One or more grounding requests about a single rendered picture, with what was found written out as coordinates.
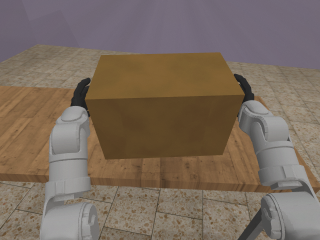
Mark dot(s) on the robot right forearm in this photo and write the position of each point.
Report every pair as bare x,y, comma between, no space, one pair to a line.
274,149

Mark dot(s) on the carton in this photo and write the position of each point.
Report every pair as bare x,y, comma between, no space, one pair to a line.
163,105

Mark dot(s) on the table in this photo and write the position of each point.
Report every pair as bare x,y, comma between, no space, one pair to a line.
28,115

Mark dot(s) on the robot left forearm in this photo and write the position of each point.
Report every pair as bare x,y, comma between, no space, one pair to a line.
68,155

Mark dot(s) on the robot left upper arm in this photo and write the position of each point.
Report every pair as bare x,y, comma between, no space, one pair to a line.
76,221

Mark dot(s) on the robot right hand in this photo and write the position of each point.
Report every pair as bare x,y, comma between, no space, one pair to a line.
245,87

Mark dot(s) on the robot left hand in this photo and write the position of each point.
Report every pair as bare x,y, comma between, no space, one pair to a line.
80,94

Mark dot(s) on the robot right upper arm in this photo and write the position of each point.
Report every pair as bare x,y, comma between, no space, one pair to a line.
290,216

